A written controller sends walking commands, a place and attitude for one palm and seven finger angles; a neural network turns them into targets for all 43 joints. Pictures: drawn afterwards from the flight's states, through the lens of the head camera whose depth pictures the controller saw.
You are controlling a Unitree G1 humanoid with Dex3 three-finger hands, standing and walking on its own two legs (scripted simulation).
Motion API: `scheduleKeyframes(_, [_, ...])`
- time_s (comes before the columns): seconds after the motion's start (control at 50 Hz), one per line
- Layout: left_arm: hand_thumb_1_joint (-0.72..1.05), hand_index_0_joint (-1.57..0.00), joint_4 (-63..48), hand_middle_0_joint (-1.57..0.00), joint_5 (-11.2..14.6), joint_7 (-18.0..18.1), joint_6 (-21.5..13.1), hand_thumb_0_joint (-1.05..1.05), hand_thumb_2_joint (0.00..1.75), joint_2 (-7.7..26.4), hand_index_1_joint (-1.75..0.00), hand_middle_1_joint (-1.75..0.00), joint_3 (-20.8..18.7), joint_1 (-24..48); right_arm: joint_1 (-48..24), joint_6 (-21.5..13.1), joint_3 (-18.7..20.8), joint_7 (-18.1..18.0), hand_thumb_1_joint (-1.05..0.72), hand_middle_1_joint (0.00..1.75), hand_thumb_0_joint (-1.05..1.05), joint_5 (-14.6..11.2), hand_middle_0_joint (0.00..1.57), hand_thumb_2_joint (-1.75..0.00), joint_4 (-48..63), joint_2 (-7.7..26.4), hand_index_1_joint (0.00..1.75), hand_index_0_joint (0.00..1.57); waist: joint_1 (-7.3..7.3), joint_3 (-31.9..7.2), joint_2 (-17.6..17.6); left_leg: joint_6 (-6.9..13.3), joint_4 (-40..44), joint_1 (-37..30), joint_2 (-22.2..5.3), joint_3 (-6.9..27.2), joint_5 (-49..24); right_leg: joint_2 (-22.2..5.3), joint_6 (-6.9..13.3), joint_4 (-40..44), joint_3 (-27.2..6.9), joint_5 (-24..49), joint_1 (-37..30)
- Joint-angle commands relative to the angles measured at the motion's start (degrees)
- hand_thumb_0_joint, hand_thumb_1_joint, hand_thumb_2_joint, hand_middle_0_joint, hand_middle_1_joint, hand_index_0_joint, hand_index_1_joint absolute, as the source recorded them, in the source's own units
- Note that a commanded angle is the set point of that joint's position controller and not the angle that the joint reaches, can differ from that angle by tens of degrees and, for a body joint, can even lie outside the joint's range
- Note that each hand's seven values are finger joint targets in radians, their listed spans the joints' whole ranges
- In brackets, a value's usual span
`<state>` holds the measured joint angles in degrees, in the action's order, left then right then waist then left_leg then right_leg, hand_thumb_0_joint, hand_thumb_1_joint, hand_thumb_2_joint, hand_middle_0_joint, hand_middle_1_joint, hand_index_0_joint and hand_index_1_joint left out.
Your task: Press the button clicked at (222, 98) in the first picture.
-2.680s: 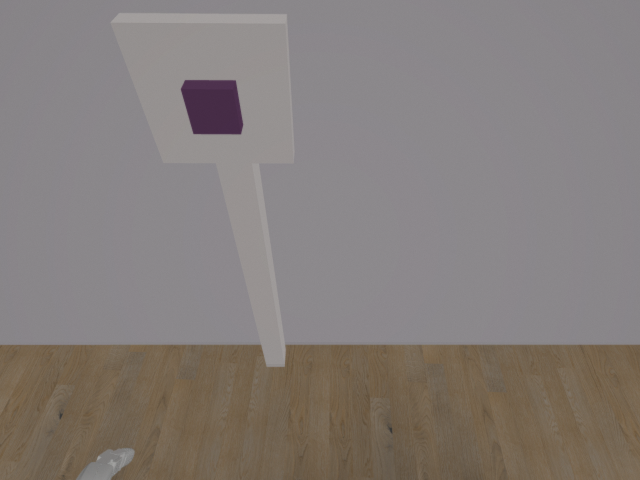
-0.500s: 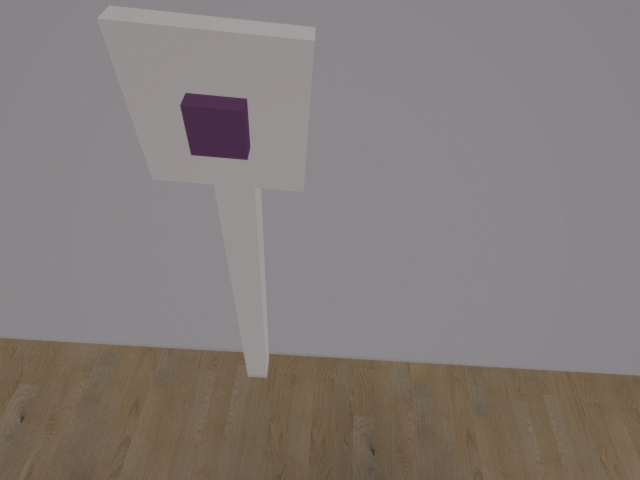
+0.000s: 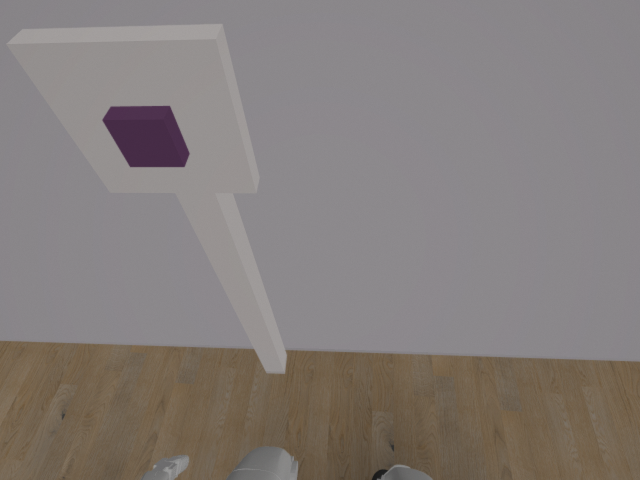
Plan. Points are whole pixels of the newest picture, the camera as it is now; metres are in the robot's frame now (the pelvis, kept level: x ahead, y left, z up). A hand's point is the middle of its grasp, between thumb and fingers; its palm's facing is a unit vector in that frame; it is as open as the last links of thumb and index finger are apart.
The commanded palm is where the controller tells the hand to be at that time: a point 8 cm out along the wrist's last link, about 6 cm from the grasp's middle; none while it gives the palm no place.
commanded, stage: come to a stop and stand still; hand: left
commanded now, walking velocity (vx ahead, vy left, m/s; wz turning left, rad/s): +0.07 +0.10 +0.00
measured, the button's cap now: (150, 135) +0.44 +0.21 +0.20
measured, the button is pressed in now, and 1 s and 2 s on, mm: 0 0 0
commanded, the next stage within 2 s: look again from close up in 1.58 s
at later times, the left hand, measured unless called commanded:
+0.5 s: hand out of the picture -0.07 +0.26 -0.17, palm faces +0.02 -0.99 -0.15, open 7.4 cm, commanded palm none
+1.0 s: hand out of the picture +0.03 +0.19 -0.16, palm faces +0.01 -0.97 -0.23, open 7.2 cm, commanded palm none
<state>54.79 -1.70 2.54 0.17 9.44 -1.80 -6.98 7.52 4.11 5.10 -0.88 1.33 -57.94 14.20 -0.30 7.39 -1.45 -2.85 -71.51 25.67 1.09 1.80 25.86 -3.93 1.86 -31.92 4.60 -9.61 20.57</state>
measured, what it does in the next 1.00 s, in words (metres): steps on the spot: left foot, then right foot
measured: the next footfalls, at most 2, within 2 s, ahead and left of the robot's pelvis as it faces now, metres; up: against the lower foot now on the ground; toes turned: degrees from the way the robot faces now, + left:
left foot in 0.24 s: -0.03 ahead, +0.15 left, +0.00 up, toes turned +3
right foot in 0.76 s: +0.00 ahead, -0.09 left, +0.00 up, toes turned -5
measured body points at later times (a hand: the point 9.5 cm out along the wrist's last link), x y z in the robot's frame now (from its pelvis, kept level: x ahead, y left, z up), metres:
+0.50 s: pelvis -0.05 +0.07 +0.02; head -0.04 +0.11 +0.47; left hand -0.07 +0.31 -0.16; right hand -0.12 -0.15 -0.12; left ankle -0.07 +0.15 -0.73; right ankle -0.07 -0.08 -0.64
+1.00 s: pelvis -0.02 +0.01 +0.01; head -0.01 +0.00 +0.46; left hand +0.03 +0.24 -0.14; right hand -0.05 -0.19 -0.16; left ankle -0.07 +0.15 -0.73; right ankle -0.04 -0.08 -0.73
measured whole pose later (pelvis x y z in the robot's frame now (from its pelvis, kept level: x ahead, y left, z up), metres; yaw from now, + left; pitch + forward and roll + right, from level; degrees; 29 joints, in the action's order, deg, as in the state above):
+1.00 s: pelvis -0.02 +0.01 +0.01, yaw -1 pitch +0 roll +0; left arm 62.7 -0.6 2.9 -1.3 8.8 -1.3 -12.6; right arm 17.9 -0.2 1.0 -2.4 0.5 -65.8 6.1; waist -1.0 0.3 -1.2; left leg -2.3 -25.6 7.0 -3.3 -2.9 18.2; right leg -0.1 1.6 -27.3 4.7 -16.0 11.2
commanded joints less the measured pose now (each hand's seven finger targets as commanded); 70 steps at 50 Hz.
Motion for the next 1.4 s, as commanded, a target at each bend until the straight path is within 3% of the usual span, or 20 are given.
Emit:
scheduleKeyframes(0.0, [0.90, -0.20, -1.4, -0.20, -0.2, 1.0, -0.2, 0.00, 0.90, 12.9, -0.30, -0.30, -3.4, -7.1, 6.5, 0.4, 0.2, 0.8, -0.90, 0.30, 0.00, 0.4, 0.20, -0.90, 1.6, 1.9, 0.30, 0.20, 1.77, -11.1, 9.6, -0.4, 3.7, -0.2, -1.8, 0.8, -3.5, -14.7, 7.2, 13.7, -14.3, 7.8, -8.0])
scheduleKeyframes(0.12, [0.90, -0.20, -3.2, -0.20, -1.2, -0.1, 1.0, 0.00, 0.90, 14.5, -0.30, -0.30, -3.8, -4.7, 9.7, -1.4, -0.7, 1.6, -0.90, 0.30, 0.00, -0.4, 0.20, -0.90, 2.1, 0.9, 0.30, 0.20, 0.74, -9.0, 15.9, 1.4, 25.2, -11.7, -0.7, -6.4, 1.9, -11.7, 4.6, 22.7, -14.6, -23.1, 1.3])
scheduleKeyframes(0.18, [0.90, -0.20, -2.3, -0.20, -0.4, -0.5, 1.6, 0.00, 0.90, 13.6, -0.30, -0.30, -3.7, -2.2, 21.2, -2.9, -1.3, 0.9, -0.90, 0.30, 0.00, -0.5, 0.20, -0.90, -1.8, 0.6, 0.30, 0.20, -4.28, -10.0, 12.7, 3.0, 45.6, -26.7, 0.2, -8.3, -3.7, -7.4, 0.3, 19.6, -10.4, -27.2, 7.6])
scheduleKeyframes(0.2, [0.90, -0.20, -1.9, -0.20, 0.3, -0.8, 1.8, 0.00, 0.90, 10.4, -0.30, -0.30, -2.8, -3.6, 22.6, -3.3, -1.3, 0.5, -0.90, 0.30, 0.00, -0.2, 0.20, -0.90, -2.4, 1.7, 0.30, 0.20, -4.36, -8.2, 3.0, 3.2, 52.1, -26.8, -2.6, -2.7, -0.5, -3.4, -1.6, 10.2, -6.9, -28.1, 11.1])
scheduleKeyframes(0.22, [0.90, -0.20, -2.3, -0.20, 1.2, -0.9, 2.2, 0.00, 0.90, 5.1, -0.30, -0.30, -2.0, -4.6, 20.5, -3.8, -0.7, 0.0, -0.90, 0.30, 0.00, 0.6, 0.20, -0.90, -1.4, 5.6, 0.30, 0.20, -4.22, -3.0, -16.3, 6.7, 64.1, -18.5, -15.1, 17.4, 18.9, 3.9, -4.0, -7.2, -1.2, -23.5, 16.8])
scheduleKeyframes(0.24, [0.90, -0.20, -3.3, -0.20, 1.0, -0.8, 2.7, 0.00, 0.90, 4.7, -0.30, -0.30, -2.2, -2.9, 14.8, -3.3, -0.6, -0.9, -0.90, 0.30, 0.00, 0.7, 0.20, -0.90, 1.4, 8.5, 0.30, 0.20, -2.92, 6.1, -16.5, 9.3, 71.6, -3.1, -23.2, 25.0, 25.7, 3.9, -3.3, -16.0, -5.9, -17.6, 17.0])
scheduleKeyframes(0.26, [0.90, -0.20, -2.6, -0.20, 0.5, -1.5, 2.7, 0.00, 0.90, 5.9, -0.30, -0.30, -2.9, -4.3, 9.6, -3.3, -1.3, -1.0, -0.90, 0.30, 0.00, 1.0, 0.20, -0.90, 2.8, 7.9, 0.30, 0.20, 0.06, 7.0, -11.0, 10.4, 73.3, 3.9, -22.7, 24.4, 25.5, 3.1, -2.9, -22.5, -9.4, -11.9, 12.9])
scheduleKeyframes(0.28, [0.90, -0.20, -0.6, -0.20, -0.5, -1.9, 2.9, 0.00, 0.90, 6.1, -0.30, -0.30, -3.4, -7.7, 6.3, -3.9, -1.8, -1.2, -0.90, 0.30, 0.00, 0.7, 0.20, -0.90, 2.9, 6.3, 0.30, 0.20, 2.67, 4.7, -9.1, 7.3, 70.7, 2.6, -18.2, 18.8, 18.5, 4.3, -2.9, -27.9, -9.7, -8.2, 12.1])
scheduleKeyframes(0.32, [0.90, -0.20, 2.9, -0.20, -0.3, -2.8, 2.2, 0.00, 0.90, 6.0, -0.30, -0.30, -3.4, -14.3, 6.0, -5.4, -2.4, -1.5, -0.90, 0.30, 0.00, 0.1, 0.20, -0.90, 2.5, 4.3, 0.30, 0.20, 4.13, 1.3, -6.3, 6.4, 67.1, -3.0, -14.0, 10.2, 8.7, 4.8, -3.6, -34.4, -8.1, -3.1, 12.3])
scheduleKeyframes(0.46, [0.90, -0.20, 3.2, -0.20, -0.2, -2.7, 1.2, 0.00, 0.90, 5.4, -0.30, -0.30, -2.5, -10.6, 22.5, -6.8, -2.3, -3.1, -0.90, 0.30, 0.00, 0.1, 0.20, -0.90, -4.7, 0.6, 0.30, 0.20, -2.12, -2.4, -5.0, 9.0, 61.3, -24.3, -17.3, 10.9, -11.5, 2.1, -4.2, -28.9, -7.3, -4.7, 20.2])
scheduleKeyframes(0.62, [0.90, -0.20, 4.4, -0.20, 0.8, -2.3, 0.7, 0.00, 0.90, 0.6, -0.30, -0.30, -0.1, -7.4, 23.0, -6.1, -2.9, -3.0, -0.90, 0.30, 0.00, 0.5, 0.20, -0.90, -8.0, 0.0, 0.30, 0.20, -2.76, -4.2, -9.1, 12.0, 55.6, -21.1, -16.0, 6.4, -32.4, 2.1, -3.3, -5.4, -1.3, -13.7, 2.6])
scheduleKeyframes(0.7, [0.90, -0.20, 7.4, -0.20, 1.0, -1.3, -0.5, 0.00, 0.90, 1.4, -0.30, -0.30, -0.1, -12.7, 21.7, -5.9, -2.9, -2.5, -0.90, 0.30, 0.00, -0.3, 0.20, -0.90, -8.7, -1.2, 0.30, 0.20, 0.05, -7.5, -5.1, 7.3, 49.1, -15.7, -11.9, 2.6, -29.9, 1.7, -2.7, 11.5, -1.2, 2.2, -12.1])
scheduleKeyframes(0.74, [0.90, -0.20, 9.7, -0.20, 1.2, -0.4, -1.5, 0.00, 0.90, 4.7, -0.30, -0.30, -0.3, -15.7, 21.3, -6.3, -4.0, -2.1, -0.90, 0.30, 0.00, -1.0, 0.20, -0.90, -8.4, -5.6, 0.30, 0.20, 0.72, -7.8, 3.0, 3.2, 46.8, -5.5, -7.9, -2.3, -14.9, -7.9, 0.2, 11.0, -10.3, 14.7, -22.5])
scheduleKeyframes(0.76, [0.90, -0.20, 10.0, -0.20, 1.3, -0.3, -1.7, 0.00, 0.90, 6.0, -0.30, -0.30, -0.2, -15.6, 20.9, -6.1, -4.2, -1.8, -0.90, 0.30, 0.00, -1.0, 0.20, -0.90, -8.2, -6.5, 0.30, 0.20, 0.46, -6.8, 5.4, 2.4, 47.5, -4.6, -5.8, -3.9, -7.6, -10.8, 2.2, 10.5, -11.5, 17.6, -21.2])
scheduleKeyframes(0.82, [0.90, -0.20, 10.0, -0.20, 1.3, -0.1, -2.0, 0.00, 0.90, 4.8, -0.30, -0.30, 0.0, -14.3, 20.4, -5.2, -3.8, -1.9, -0.90, 0.30, 0.00, -0.6, 0.20, -0.90, -8.9, -5.5, 0.30, 0.20, 0.05, -5.2, 13.1, 2.0, 46.2, -9.8, -6.2, -5.0, -10.9, -8.5, 2.7, 11.0, -9.7, 25.1, -16.1])
scheduleKeyframes(0.94, [0.90, -0.20, 7.7, -0.20, 1.3, 0.8, -1.3, 0.00, 0.90, 5.8, -0.30, -0.30, -0.6, -12.4, 17.4, -4.2, -3.3, -2.1, -0.90, 0.30, 0.00, -0.9, 0.20, -0.90, -8.3, -4.1, 0.30, 0.20, 0.61, -4.8, 1.8, 1.6, 47.4, -13.8, -7.1, -4.3, -23.8, -6.9, 1.3, 7.0, -8.2, 31.5, -14.7])
scheduleKeyframes(1.1, [0.90, -0.20, 6.6, -0.20, 0.4, 0.9, -0.8, 0.00, 0.90, 8.0, -0.30, -0.30, -1.8, -10.4, 11.3, -2.7, -2.1, -1.6, -0.90, 0.30, 0.00, -0.7, 0.20, -0.90, -3.8, -2.3, 0.30, 0.20, 0.73, -6.2, 9.0, 1.1, 40.7, -11.2, -5.7, -4.4, -5.9, -12.6, 6.2, 11.3, -13.7, 24.4, -13.0])
scheduleKeyframes(1.16, [0.90, -0.20, 5.4, -0.20, 0.6, 0.1, -0.4, 0.00, 0.90, 7.0, -0.30, -0.30, -1.4, -6.9, 12.7, -3.3, -2.1, -1.2, -0.90, 0.30, 0.00, -0.8, 0.20, -0.90, -4.3, -1.2, 0.30, 0.20, -1.07, -5.5, 5.3, 2.2, 47.2, -20.1, -7.1, -3.3, -17.9, -7.4, 2.5, 10.7, -8.5, 9.1, -3.5])
scheduleKeyframes(1.22, [0.90, -0.20, 5.4, -0.20, 0.6, -0.2, 0.3, 0.00, 0.90, 4.6, -0.30, -0.30, -0.7, -7.6, 9.9, -4.5, -2.3, -1.2, -0.90, 0.30, 0.00, -0.7, 0.20, -0.90, -3.7, 1.3, 0.30, 0.20, 0.52, -4.9, -4.6, 5.3, 53.7, -15.5, -11.1, 1.8, -21.9, -1.3, -1.6, 7.3, -3.3, -0.2, -6.9])
scheduleKeyframes(1.38, [0.90, -0.20, 8.6, -0.20, 0.4, -0.7, 0.1, 0.00, 0.90, 5.0, -0.30, -0.30, 0.4, -11.6, 8.3, -5.0, -2.7, -1.1, -0.90, 0.30, 0.00, -0.8, 0.20, -0.90, -3.5, 1.9, 0.30, 0.20, 1.32, -3.2, -3.4, 4.7, 58.3, -12.3, -9.4, 2.0, -9.4, -1.9, -2.0, 10.1, -3.6, -0.3, -10.1])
